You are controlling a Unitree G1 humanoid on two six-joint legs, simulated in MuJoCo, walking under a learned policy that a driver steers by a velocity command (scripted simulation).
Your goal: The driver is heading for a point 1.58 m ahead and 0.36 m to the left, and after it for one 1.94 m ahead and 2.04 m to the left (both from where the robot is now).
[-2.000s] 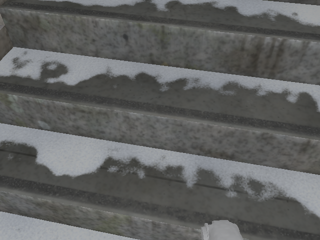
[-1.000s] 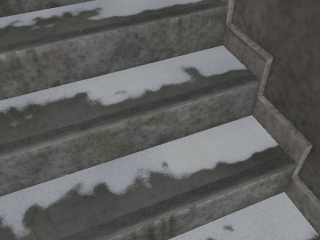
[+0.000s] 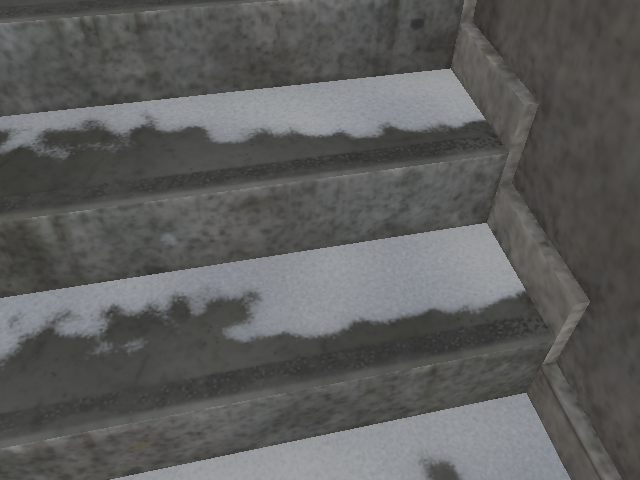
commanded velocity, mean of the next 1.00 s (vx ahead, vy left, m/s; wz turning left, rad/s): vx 0.05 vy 0.00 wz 0.50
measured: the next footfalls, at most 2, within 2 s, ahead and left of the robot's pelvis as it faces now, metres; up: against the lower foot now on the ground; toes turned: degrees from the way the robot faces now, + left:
right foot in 0.42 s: +0.38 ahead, -0.12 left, +0.17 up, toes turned +14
left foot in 0.92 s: +0.27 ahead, +0.13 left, +0.17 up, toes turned +35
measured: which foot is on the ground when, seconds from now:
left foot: down 0.00-0.42, up 0.44-0.90, down 0.92-1.00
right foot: up 0.00-0.40, down 0.42-0.92, up 0.94-1.00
